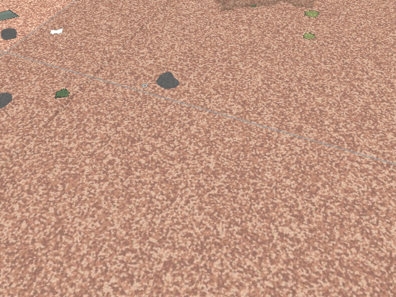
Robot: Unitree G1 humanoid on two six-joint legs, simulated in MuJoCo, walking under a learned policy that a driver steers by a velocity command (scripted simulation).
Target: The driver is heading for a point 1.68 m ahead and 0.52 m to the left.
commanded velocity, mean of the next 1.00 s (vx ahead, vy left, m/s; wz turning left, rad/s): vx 0.00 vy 0.00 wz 0.00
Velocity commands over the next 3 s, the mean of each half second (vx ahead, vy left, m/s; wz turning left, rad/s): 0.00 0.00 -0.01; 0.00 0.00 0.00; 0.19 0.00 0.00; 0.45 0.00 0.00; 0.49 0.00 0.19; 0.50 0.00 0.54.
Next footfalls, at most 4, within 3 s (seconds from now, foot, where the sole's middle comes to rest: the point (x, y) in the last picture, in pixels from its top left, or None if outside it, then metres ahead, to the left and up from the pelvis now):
1.44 right None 0.12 -0.13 -0.77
1.94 left None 0.50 0.08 -0.77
2.46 right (246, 223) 0.79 -0.15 -0.77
3.00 left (163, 182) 0.99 0.17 -0.77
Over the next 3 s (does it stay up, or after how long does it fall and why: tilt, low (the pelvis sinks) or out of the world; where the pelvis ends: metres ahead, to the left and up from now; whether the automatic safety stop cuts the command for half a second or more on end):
stays up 0.88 0.03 -0.02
